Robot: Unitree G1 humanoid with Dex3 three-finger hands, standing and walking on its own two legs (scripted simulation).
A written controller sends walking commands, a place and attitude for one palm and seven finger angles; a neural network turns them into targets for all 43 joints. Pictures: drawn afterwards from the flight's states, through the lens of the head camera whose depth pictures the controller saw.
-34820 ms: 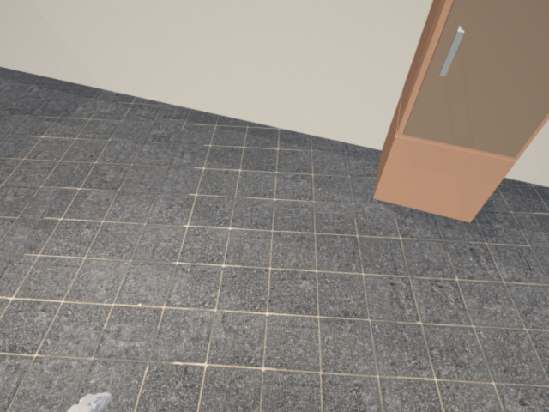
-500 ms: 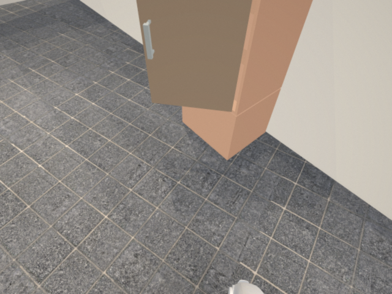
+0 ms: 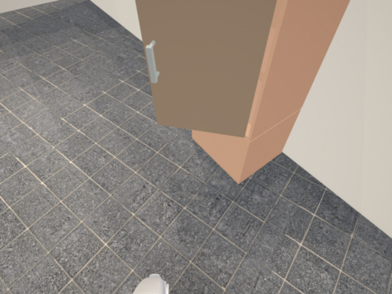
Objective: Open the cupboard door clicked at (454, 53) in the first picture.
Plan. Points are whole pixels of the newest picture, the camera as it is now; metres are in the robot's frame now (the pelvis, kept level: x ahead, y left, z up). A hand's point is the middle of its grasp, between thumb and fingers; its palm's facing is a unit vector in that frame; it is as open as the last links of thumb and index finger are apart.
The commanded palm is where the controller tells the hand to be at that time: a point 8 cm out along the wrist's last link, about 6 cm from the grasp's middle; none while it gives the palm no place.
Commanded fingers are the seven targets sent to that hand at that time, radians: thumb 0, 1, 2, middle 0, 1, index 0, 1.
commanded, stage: take the last steps up to it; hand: left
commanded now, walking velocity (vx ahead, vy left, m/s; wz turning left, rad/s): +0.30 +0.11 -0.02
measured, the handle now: (153, 62) +0.85 +0.22 +0.00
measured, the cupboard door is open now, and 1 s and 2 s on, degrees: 41 41 41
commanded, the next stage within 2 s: come to a stop and stand still in 0.50 s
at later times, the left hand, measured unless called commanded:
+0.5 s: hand (107, 237) +0.27 +0.26 -0.17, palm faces -0.02 -0.98 -0.20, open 7.3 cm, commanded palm none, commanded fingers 0.00 0.90 0.90 -0.20 -0.30 -0.20 -0.30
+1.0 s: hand (108, 221) +0.32 +0.28 -0.19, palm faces +0.00 -0.98 -0.22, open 7.3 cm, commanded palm none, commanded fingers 0.00 0.90 0.90 -0.20 -0.30 -0.20 -0.30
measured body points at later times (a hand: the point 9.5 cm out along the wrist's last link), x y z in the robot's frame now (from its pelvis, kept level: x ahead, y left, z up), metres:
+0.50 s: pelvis +0.18 +0.08 -0.01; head +0.20 +0.08 +0.44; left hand +0.27 +0.32 -0.15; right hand +0.16 -0.15 -0.16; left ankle +0.15 +0.16 -0.75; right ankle +0.23 -0.04 -0.71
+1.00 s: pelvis +0.26 +0.09 -0.02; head +0.30 +0.10 +0.43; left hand +0.32 +0.34 -0.18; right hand +0.29 -0.14 -0.17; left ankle +0.30 +0.20 -0.75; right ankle +0.22 -0.02 -0.72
